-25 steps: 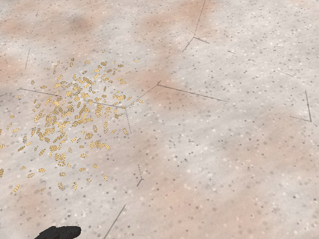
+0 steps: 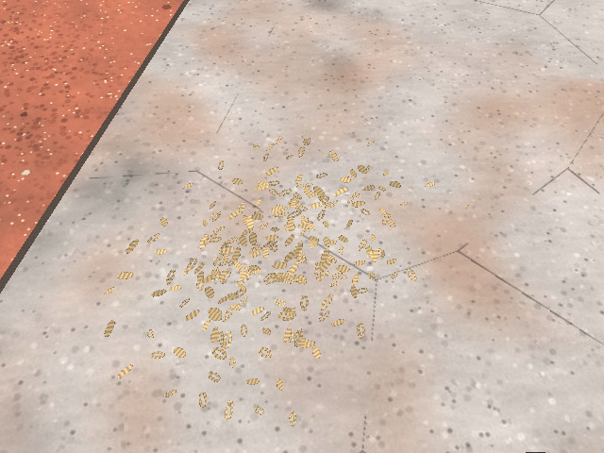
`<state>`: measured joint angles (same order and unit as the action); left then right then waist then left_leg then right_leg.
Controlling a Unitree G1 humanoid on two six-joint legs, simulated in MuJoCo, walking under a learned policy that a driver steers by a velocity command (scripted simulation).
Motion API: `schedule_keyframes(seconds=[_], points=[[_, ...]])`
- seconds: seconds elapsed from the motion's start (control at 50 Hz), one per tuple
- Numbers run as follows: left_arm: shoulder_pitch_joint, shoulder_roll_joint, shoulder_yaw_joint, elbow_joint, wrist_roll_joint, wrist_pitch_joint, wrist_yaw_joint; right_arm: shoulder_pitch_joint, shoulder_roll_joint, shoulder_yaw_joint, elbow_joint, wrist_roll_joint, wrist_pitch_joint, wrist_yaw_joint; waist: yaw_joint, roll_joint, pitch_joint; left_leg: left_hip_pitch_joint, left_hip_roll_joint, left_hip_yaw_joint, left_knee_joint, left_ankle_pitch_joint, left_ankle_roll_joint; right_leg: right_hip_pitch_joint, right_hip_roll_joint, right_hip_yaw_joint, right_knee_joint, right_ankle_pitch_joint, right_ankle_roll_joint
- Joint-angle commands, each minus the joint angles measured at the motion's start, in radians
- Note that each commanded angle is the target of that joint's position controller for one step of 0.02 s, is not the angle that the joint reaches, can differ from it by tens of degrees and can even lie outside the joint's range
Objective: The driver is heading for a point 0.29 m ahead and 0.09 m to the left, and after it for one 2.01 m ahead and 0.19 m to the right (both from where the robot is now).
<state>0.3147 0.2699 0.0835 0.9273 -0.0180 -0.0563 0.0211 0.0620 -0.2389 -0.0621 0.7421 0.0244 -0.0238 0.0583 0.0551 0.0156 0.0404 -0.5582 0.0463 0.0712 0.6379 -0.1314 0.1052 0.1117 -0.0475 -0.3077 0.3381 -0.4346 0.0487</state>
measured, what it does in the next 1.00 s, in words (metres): walks ahead: left foot, then right foot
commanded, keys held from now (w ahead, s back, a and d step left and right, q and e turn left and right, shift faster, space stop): w+q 0.30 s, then w+e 0.70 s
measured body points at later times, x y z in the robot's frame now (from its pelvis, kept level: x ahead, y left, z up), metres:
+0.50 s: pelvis +0.29 +0.02 +0.01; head +0.31 +0.04 +0.46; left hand +0.46 +0.30 -0.08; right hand +0.38 -0.26 -0.10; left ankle +0.13 +0.09 -0.72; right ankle +0.47 -0.06 -0.70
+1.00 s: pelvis +0.57 +0.05 +0.02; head +0.60 +0.04 +0.46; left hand +0.59 +0.34 -0.10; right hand +0.82 -0.18 -0.05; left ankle +0.73 +0.19 -0.70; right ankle +0.47 -0.05 -0.72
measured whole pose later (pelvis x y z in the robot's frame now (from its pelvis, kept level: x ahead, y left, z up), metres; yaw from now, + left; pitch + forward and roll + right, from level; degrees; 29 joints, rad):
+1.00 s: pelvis +0.57 +0.05 +0.02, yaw -3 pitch +3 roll +0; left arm 0.40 0.28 0.07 0.79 -0.03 -0.04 0.01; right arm 0.01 -0.26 -0.04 0.65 0.00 -0.11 0.01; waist 0.10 0.02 0.01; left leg -0.51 -0.01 -0.10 0.47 -0.02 -0.04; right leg -0.08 0.11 0.21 0.40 -0.35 -0.07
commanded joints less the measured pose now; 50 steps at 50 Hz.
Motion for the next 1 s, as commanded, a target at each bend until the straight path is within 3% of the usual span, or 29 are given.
schedule_keyframes(seconds=[0.02,0.04,0.06,0.08,0.1,0.12,0.14,0.16,0.2,0.26,0.32,0.38,0.46,0.5,0.52,0.54,0.56,0.58,0.6,0.62,0.64,0.66,0.68,0.74,0.8,0.86,0.94,1.0], points=[[-0.064,0.201,0.038,-0.071,-0.007,0.003,0.01,0.333,-0.227,-0.101,0.015,0.006,-0.001,-0.02,-0.234,-0.054,-0.186,0.516,-0.097,0.001,-0.085,-0.007,0.095,-0.214,-0.184,0.043,0.526,0.989,-0.09],[0.008,0.055,-0.003,-0.116,0.042,-0.015,0.0,0.362,-0.344,-0.123,0.029,0.01,0.001,-0.038,-0.146,0.222,-0.241,0.842,0.16,-0.467,-0.122,-0.03,0.232,-0.647,-0.03,0.074,0.893,0.097,-0.028],[-0.018,0.059,-0.018,-0.151,0.012,-0.063,-0.014,0.368,-0.325,-0.106,-0.013,-0.004,-0.019,-0.029,-0.144,0.193,-0.414,0.983,0.3,-0.93,-0.32,-0.221,0.366,-0.845,0.094,0.337,1.084,-0.188,-0.022],[-0.149,0.13,0.0,-0.179,-0.031,-0.091,-0.025,0.351,-0.246,-0.083,-0.007,-0.013,-0.033,-0.023,-0.186,0.087,-0.306,0.931,0.277,-0.818,-0.368,-0.169,0.294,-0.948,0.036,0.4,1.091,-0.098,-0.05],[-0.175,0.124,-0.003,-0.188,-0.032,-0.104,-0.024,0.299,-0.21,-0.073,-0.01,-0.008,-0.044,-0.023,-0.152,0.048,-0.206,0.798,0.237,-0.673,-0.358,-0.088,0.254,-0.945,-0.009,0.395,1.012,-0.004,-0.072],[-0.167,0.124,0.001,-0.17,-0.005,-0.104,-0.014,0.219,-0.172,-0.062,-0.026,-0.005,-0.047,-0.024,-0.102,-0.015,-0.143,0.646,0.191,-0.558,-0.356,0.017,0.219,-0.874,-0.05,0.394,0.924,0.059,-0.069],[-0.149,0.14,0.011,-0.163,0.013,-0.094,-0.011,0.169,-0.142,-0.051,-0.042,-0.01,-0.049,-0.028,-0.066,-0.005,-0.118,0.538,0.158,-0.484,-0.371,0.107,0.201,-0.795,-0.074,0.398,0.856,0.098,-0.062],[-0.136,0.141,0.015,-0.163,0.017,-0.079,-0.013,0.154,-0.136,-0.047,-0.053,-0.017,-0.049,-0.032,-0.045,0.005,-0.11,0.475,0.139,-0.456,-0.393,0.146,0.196,-0.743,-0.082,0.398,0.821,0.121,-0.053],[-0.139,0.113,0.012,-0.172,0.028,-0.057,-0.012,0.172,-0.159,-0.051,-0.052,-0.01,-0.053,-0.043,-0.034,0.002,-0.093,0.405,0.12,-0.405,-0.414,0.231,0.199,-0.719,-0.076,0.378,0.733,0.155,-0.023],[-0.246,0.084,0.002,-0.211,0.034,-0.046,-0.008,0.226,-0.192,-0.06,-0.042,-0.007,-0.051,-0.065,-0.063,0.019,-0.053,0.361,0.082,-0.345,-0.424,0.251,0.174,-0.749,-0.046,0.361,0.54,0.314,0.012],[-0.33,0.06,-0.011,-0.232,0.024,-0.052,-0.022,0.257,-0.179,-0.054,-0.033,-0.005,-0.042,-0.074,-0.1,0.062,-0.042,0.345,0.04,-0.294,-0.413,0.158,0.124,-0.694,-0.006,0.35,0.314,0.503,0.01],[-0.388,0.059,-0.019,-0.243,0.013,-0.063,-0.042,0.307,-0.168,-0.047,-0.002,-0.009,-0.048,-0.071,-0.145,0.081,-0.021,0.384,0.076,-0.295,-0.416,0.095,0.109,-0.66,-0.003,0.333,0.222,0.613,-0.014],[-0.437,0.089,-0.018,-0.274,0.007,-0.073,-0.063,0.356,-0.184,-0.048,0.034,-0.016,-0.041,-0.074,-0.159,0.079,0.012,0.601,0.169,-0.323,-0.348,0.231,0.1,-0.783,-0.001,0.324,0.172,0.455,-0.085],[-0.374,0.108,-0.012,-0.264,0.004,-0.074,-0.072,0.331,-0.199,-0.051,0.035,-0.018,-0.034,-0.079,-0.119,0.094,-0.015,0.649,0.173,-0.288,-0.279,0.46,0.074,-0.712,0.027,0.297,0.158,0.365,-0.125],[-0.292,0.129,0.0,-0.242,0.005,-0.073,-0.071,0.309,-0.207,-0.052,0.03,-0.02,-0.03,-0.08,-0.073,0.101,-0.072,0.649,0.153,-0.252,-0.193,0.66,0.059,-0.59,0.065,0.265,0.151,0.356,-0.15],[-0.152,0.161,0.017,-0.203,0.01,-0.071,-0.069,0.284,-0.201,-0.045,0.022,-0.023,-0.026,-0.082,-0.001,0.078,-0.163,0.606,0.106,-0.2,-0.027,0.767,0.034,-0.392,0.079,0.265,0.141,0.405,-0.185],[0.014,0.21,0.028,-0.176,0.018,-0.066,-0.066,0.281,-0.174,-0.03,0.0,-0.039,-0.027,-0.086,0.059,-0.02,-0.291,0.425,0.056,-0.162,0.248,0.535,0.003,-0.111,-0.068,0.472,0.158,0.454,-0.253],[0.081,0.278,0.048,-0.159,0.012,-0.06,-0.072,0.406,-0.085,-0.006,-0.011,-0.036,-0.047,-0.074,-0.005,-0.297,-0.381,0.005,-0.128,-0.116,0.609,-0.192,-0.09,0.233,-0.273,0.955,0.078,0.286,-0.428],[0.078,0.19,0.026,-0.154,-0.017,-0.055,-0.073,0.354,-0.143,-0.007,-0.016,-0.027,-0.069,-0.066,0.03,-0.24,-0.356,-0.155,-0.108,-0.213,0.7,-0.391,-0.085,0.268,-0.279,1.101,-0.033,0.075,-0.412],[0.011,0.152,0.015,-0.175,-0.011,-0.048,-0.066,0.24,-0.185,-0.017,-0.048,-0.001,-0.087,-0.056,0.038,-0.162,-0.201,-0.226,-0.057,-0.218,0.701,-0.313,-0.075,0.147,-0.252,0.976,-0.055,0.066,-0.367],[-0.037,0.143,0.01,-0.194,0.006,-0.042,-0.061,0.171,-0.176,-0.012,-0.064,-0.005,-0.099,-0.056,0.023,-0.05,-0.131,-0.2,-0.022,-0.198,0.648,-0.25,-0.07,0.013,-0.212,0.875,-0.069,0.149,-0.341],[-0.066,0.131,0.005,-0.202,0.01,-0.039,-0.059,0.144,-0.17,-0.016,-0.074,-0.025,-0.106,-0.057,-0.007,-0.005,-0.073,-0.175,0.001,-0.186,0.567,-0.214,-0.078,-0.096,-0.181,0.813,-0.085,0.263,-0.338],[-0.077,0.12,-0.001,-0.208,0.017,-0.041,-0.055,0.154,-0.167,-0.021,-0.078,-0.039,-0.103,-0.059,-0.037,-0.021,-0.078,-0.114,0.024,-0.186,0.505,-0.187,-0.085,-0.153,-0.15,0.765,-0.099,0.353,-0.33],[-0.067,0.136,0.004,-0.214,0.006,-0.037,-0.043,0.169,-0.133,-0.016,-0.088,-0.043,-0.084,-0.066,-0.064,-0.072,-0.075,-0.07,0.029,-0.155,0.365,-0.181,-0.126,-0.244,-0.115,0.687,-0.124,0.482,-0.34],[-0.03,0.174,0.018,-0.208,-0.002,-0.029,-0.023,0.065,-0.105,-0.005,-0.119,-0.043,-0.075,-0.072,-0.037,-0.07,-0.049,-0.052,0.01,-0.136,0.169,-0.015,-0.16,-0.319,-0.076,0.62,-0.136,0.498,-0.314],[0.02,0.173,0.019,-0.196,-0.009,-0.013,-0.011,-0.038,-0.086,0.003,-0.141,-0.035,-0.084,-0.063,0.004,-0.09,-0.046,0.037,-0.035,-0.129,-0.018,0.17,-0.168,-0.362,-0.033,0.588,-0.112,0.458,-0.268],[0.081,0.164,0.019,-0.183,-0.014,0.006,-0.005,-0.12,-0.111,-0.005,-0.168,-0.019,-0.099,-0.047,0.025,-0.103,-0.045,0.084,-0.068,-0.153,-0.136,0.166,-0.157,-0.289,-0.06,0.678,-0.036,0.384,-0.25],[0.055,0.167,0.024,-0.195,-0.011,0.016,0.0,-0.059,-0.149,-0.023,-0.157,-0.013,-0.114,-0.044,-0.027,-0.141,-0.056,0.188,-0.068,-0.156,-0.204,0.076,-0.115,-0.242,-0.077,0.749,0.053,0.405,-0.225]])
